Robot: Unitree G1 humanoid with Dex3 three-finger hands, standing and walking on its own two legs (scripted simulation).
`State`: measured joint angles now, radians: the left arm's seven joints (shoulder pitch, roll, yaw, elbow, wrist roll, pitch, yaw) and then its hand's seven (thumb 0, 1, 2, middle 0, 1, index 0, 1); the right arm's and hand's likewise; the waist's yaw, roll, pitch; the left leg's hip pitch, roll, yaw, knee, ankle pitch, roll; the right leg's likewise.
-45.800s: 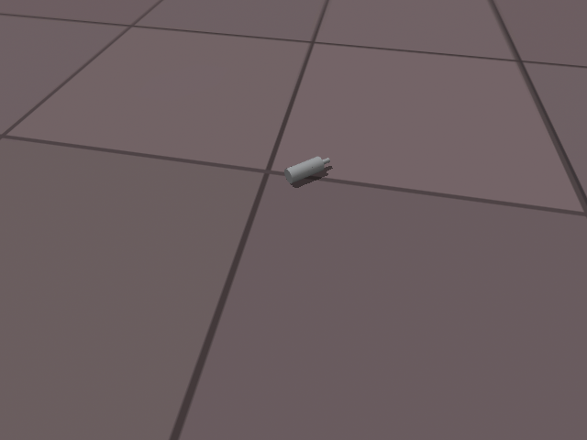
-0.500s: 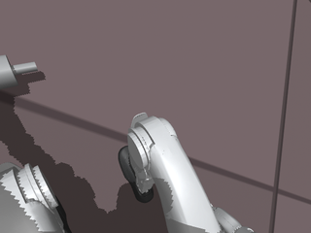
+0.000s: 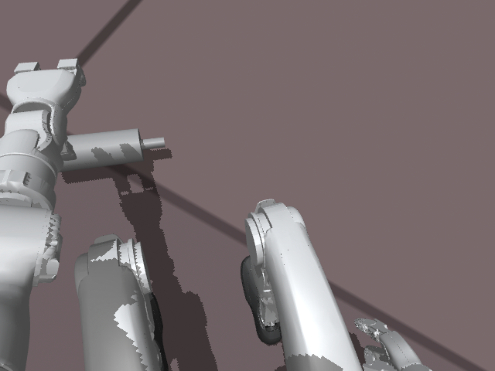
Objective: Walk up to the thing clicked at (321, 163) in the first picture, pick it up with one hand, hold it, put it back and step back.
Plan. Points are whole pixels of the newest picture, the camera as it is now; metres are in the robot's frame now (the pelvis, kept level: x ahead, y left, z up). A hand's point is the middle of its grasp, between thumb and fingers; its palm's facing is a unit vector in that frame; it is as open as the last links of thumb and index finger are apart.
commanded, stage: withdraw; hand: left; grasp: from above
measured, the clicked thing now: (110, 148) +0.55 +0.17 -0.33
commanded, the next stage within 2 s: home in 0.14 s
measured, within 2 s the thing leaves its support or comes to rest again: neither
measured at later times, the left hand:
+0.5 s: hand (64, 130) +0.55 +0.23 -0.20, palm faces -0.36 -0.15 -0.92, open 12.2 cm
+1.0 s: hand (10, 194) +0.38 +0.22 +0.01, palm faces -0.19 -0.80 -0.57, open 7.5 cm
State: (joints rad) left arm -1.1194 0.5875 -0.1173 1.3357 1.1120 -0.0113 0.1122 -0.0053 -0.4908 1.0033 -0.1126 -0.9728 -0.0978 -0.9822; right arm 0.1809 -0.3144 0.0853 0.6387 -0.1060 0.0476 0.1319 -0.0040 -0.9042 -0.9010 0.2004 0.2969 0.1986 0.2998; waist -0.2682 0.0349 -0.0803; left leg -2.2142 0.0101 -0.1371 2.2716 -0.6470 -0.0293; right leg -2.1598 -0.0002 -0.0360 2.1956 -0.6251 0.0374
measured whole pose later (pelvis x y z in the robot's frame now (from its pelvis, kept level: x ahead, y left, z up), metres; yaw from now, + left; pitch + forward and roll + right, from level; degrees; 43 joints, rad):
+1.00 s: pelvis +0.02 +0.00 +0.12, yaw +3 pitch +32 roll -5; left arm -0.41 0.37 0.02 0.61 0.34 0.18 0.05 0.00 0.85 0.92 -0.22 -0.34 -0.21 -0.34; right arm 0.14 -0.29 -0.03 0.58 0.00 0.01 0.06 0.00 -0.90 -0.90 0.20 0.30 0.20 0.30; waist -0.08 0.05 -0.21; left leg -1.83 0.02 -0.10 1.91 -0.65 -0.03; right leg -1.78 -0.02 -0.03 1.85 -0.64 0.03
